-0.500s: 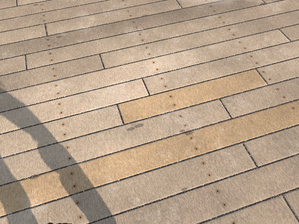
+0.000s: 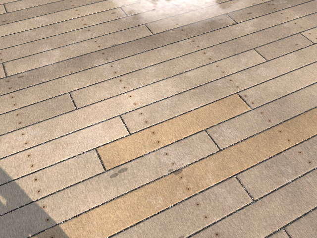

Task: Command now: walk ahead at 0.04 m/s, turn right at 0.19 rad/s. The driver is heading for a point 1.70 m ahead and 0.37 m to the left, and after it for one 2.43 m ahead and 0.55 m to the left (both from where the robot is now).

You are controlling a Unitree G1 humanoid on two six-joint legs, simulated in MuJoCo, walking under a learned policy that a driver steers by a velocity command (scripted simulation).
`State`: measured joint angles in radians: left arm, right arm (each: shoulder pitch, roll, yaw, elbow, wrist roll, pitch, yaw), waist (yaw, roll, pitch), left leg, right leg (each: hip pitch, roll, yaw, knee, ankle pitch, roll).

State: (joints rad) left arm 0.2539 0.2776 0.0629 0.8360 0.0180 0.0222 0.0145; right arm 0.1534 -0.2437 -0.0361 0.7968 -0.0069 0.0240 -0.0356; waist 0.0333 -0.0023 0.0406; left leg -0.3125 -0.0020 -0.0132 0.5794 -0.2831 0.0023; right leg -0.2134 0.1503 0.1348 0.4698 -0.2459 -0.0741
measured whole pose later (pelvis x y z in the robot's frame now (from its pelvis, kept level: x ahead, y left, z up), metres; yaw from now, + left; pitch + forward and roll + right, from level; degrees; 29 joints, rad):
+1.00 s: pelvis -0.01 -0.01 +0.01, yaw +0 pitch -2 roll +0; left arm 0.26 0.19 -0.01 1.15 0.01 0.00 0.04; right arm 0.25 -0.20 0.00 1.13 -0.01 0.01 -0.03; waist -0.01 0.01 0.03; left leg -0.19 0.00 -0.01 0.38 -0.16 0.00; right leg -0.10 0.05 0.06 0.37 -0.24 -0.02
